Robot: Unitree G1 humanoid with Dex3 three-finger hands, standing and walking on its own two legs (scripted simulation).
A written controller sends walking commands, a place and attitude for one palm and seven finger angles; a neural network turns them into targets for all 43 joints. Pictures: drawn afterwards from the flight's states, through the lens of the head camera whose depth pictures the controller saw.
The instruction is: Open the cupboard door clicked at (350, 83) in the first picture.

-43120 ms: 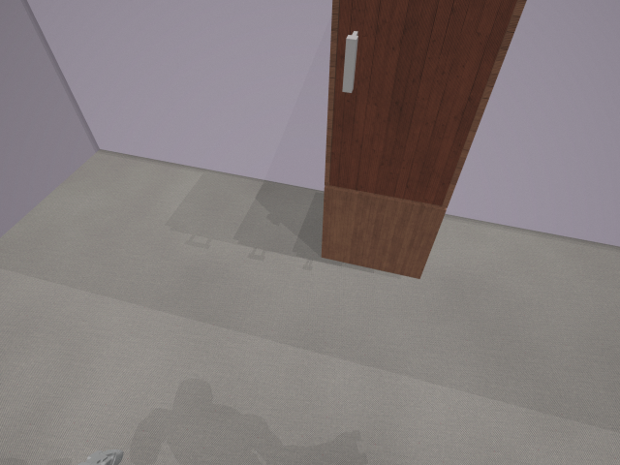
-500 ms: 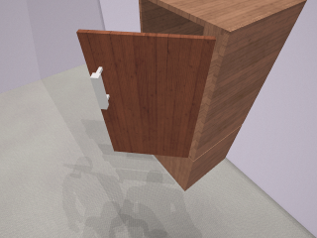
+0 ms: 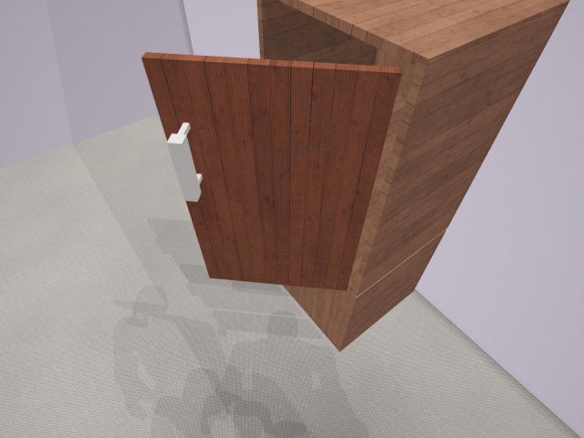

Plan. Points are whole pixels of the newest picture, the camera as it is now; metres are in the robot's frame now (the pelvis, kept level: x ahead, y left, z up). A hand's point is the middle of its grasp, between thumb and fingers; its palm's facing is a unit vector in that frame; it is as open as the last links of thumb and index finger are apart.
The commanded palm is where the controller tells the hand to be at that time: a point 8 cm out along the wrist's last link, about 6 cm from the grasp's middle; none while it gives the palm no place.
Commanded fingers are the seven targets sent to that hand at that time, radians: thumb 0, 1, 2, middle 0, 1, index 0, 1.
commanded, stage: look again from close up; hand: left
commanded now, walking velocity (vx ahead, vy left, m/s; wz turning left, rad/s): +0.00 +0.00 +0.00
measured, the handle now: (189, 162) +0.52 +0.22 +0.08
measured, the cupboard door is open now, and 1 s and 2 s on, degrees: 47 47 47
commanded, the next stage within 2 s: raise the hand with hooked fingers in 0.82 s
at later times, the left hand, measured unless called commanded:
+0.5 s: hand out of the picture +0.02 +0.19 -0.18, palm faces +0.02 -0.98 -0.21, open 7.4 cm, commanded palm none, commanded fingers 0.00 0.90 0.90 -0.20 -0.30 -0.20 -0.30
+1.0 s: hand out of the picture +0.08 +0.19 -0.14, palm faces +0.18 -0.96 -0.20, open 7.4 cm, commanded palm +0.10 +0.24 -0.06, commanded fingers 0.00 0.78 0.85 -0.21 -0.38 -0.21 -0.38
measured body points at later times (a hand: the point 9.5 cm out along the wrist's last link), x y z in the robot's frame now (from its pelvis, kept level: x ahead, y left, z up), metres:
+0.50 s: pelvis +0.00 +0.00 +0.00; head +0.01 +0.00 +0.45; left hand +0.02 +0.24 -0.16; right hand -0.01 -0.23 -0.16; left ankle -0.08 +0.12 -0.74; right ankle +0.07 -0.11 -0.74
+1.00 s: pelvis +0.00 +0.01 +0.00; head +0.01 +0.00 +0.45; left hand +0.07 +0.24 -0.12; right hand +0.01 -0.22 -0.16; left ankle -0.08 +0.12 -0.74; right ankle +0.07 -0.11 -0.74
